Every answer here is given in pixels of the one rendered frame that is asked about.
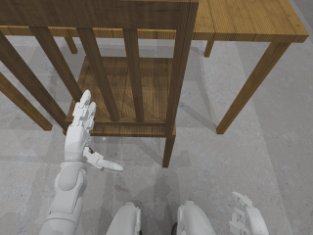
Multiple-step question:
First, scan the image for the robot thigh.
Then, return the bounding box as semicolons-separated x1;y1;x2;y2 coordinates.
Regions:
106;206;141;235
177;204;216;235

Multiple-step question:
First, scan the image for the table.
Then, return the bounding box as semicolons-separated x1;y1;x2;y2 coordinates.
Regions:
0;0;309;135

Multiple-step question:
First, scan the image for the robot right hand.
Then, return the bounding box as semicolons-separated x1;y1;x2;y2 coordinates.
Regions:
229;191;269;235

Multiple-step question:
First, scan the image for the chair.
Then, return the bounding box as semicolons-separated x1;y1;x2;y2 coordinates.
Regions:
0;0;200;168

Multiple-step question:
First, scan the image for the robot left hand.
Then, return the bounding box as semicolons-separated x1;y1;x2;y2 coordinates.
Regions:
64;89;124;172

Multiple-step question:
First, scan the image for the left robot forearm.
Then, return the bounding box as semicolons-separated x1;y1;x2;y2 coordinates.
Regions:
38;161;88;235

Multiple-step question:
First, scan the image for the robot left thigh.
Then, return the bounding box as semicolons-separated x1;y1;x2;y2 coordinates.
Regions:
106;206;141;235

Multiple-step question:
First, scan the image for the robot right thigh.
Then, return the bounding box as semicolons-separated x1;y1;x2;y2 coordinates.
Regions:
177;204;216;235

